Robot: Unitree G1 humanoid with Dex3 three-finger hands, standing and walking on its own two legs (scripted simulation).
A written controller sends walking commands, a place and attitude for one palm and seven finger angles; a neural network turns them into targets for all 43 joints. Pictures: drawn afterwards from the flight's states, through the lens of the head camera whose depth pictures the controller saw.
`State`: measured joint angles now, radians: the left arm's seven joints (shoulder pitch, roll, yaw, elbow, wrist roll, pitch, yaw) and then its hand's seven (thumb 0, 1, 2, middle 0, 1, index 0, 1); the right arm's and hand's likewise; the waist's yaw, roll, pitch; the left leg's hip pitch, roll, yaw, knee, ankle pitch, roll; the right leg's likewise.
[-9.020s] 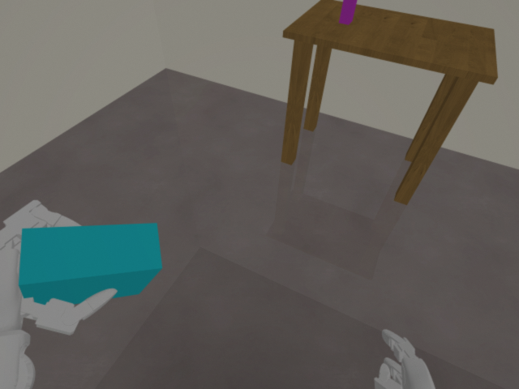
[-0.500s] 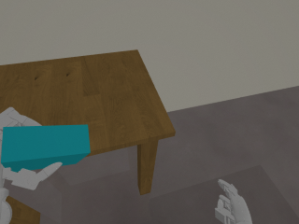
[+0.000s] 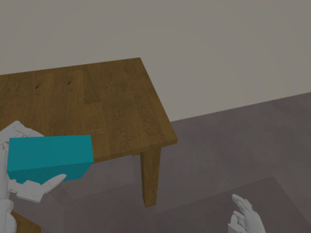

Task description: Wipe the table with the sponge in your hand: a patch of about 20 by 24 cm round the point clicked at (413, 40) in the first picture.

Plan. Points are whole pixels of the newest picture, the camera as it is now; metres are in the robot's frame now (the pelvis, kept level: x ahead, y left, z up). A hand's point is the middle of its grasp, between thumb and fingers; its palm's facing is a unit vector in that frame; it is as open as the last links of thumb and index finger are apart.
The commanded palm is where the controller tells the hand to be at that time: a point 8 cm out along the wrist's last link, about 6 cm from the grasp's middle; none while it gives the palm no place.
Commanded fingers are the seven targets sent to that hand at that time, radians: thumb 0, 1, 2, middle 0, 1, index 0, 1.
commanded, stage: look again from close up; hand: left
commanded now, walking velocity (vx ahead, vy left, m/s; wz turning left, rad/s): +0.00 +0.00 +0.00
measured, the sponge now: (63, 160) +0.23 +0.21 +0.13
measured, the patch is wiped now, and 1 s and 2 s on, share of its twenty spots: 0.00 0.00 0.00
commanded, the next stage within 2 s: shuffle to correct the standing spot in 0.28 s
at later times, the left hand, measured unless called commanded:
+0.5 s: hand (33, 159) +0.21 +0.25 +0.15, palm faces +0.40 -0.84 -0.36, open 9.8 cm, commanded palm +0.17 +0.29 +0.17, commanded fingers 0.00 0.10 1.30 -1.20 -1.60 -1.20 -1.60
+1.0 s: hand (63, 131) +0.29 +0.23 +0.15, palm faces +0.30 -0.87 -0.39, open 9.8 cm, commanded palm +0.23 +0.27 +0.17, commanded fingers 0.00 0.10 1.30 -1.20 -1.60 -1.20 -1.60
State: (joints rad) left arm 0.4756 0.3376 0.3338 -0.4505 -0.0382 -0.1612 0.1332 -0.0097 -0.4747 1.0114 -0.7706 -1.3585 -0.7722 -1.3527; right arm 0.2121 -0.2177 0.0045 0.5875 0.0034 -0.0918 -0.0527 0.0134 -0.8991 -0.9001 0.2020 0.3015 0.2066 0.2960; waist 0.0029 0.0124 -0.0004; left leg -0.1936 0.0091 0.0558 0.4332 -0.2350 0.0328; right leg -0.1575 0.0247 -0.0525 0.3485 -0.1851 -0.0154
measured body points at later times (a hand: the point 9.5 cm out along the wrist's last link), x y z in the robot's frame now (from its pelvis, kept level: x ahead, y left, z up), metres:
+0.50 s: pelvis +0.01 +0.01 +0.00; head +0.01 +0.02 +0.45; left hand +0.19 +0.30 +0.17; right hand +0.19 -0.22 -0.07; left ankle +0.00 +0.09 -0.74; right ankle +0.00 -0.11 -0.74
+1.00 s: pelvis +0.05 +0.00 -0.02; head +0.06 +0.01 +0.43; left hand +0.26 +0.27 +0.17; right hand +0.20 -0.26 -0.09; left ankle +0.00 +0.09 -0.74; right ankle +0.00 -0.11 -0.74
